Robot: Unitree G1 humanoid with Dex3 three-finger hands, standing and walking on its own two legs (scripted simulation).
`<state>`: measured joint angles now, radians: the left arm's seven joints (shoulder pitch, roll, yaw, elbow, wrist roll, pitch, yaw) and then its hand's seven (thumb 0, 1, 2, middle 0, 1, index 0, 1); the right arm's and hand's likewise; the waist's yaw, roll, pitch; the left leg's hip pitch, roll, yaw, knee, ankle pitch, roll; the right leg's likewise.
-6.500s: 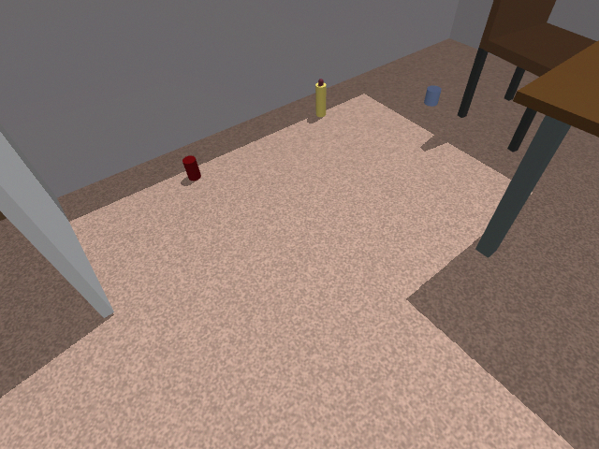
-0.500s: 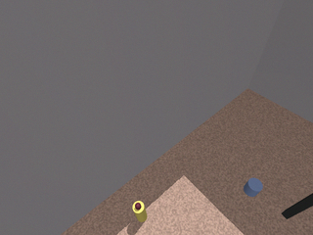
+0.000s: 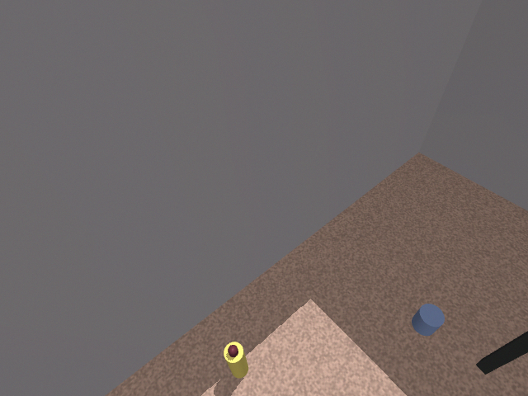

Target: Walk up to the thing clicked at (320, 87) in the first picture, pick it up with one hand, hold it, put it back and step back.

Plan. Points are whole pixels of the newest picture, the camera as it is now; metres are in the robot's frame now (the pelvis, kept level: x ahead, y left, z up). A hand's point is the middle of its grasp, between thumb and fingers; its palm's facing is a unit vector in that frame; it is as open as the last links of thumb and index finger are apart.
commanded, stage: stand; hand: left
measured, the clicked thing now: (236, 359) +0.35 +0.16 -0.67
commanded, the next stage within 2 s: none
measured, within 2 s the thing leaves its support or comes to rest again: neither
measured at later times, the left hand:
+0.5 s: hand out of the picture +0.08 +0.25 -0.16, palm faces -0.02 -0.94 -0.34, open 7.4 cm
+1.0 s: hand out of the picture +0.09 +0.24 -0.16, palm faces -0.02 -0.94 -0.35, open 7.4 cm
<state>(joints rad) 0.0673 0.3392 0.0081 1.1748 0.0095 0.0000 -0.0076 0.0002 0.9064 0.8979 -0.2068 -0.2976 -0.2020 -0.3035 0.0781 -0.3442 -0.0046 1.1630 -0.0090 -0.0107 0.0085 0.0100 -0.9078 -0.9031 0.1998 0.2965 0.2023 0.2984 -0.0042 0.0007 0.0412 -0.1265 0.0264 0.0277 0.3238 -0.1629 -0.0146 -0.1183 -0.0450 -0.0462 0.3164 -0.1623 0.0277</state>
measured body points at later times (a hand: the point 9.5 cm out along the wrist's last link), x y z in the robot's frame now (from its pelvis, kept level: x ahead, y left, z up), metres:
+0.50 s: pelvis +0.00 -0.01 +0.00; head +0.01 -0.01 +0.45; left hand +0.08 +0.30 -0.13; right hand +0.09 -0.31 -0.13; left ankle +0.01 +0.13 -0.75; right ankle +0.01 -0.14 -0.75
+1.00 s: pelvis +0.01 -0.01 +0.00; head +0.02 -0.01 +0.45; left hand +0.09 +0.29 -0.13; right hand +0.10 -0.31 -0.13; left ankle +0.01 +0.13 -0.75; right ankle +0.01 -0.14 -0.75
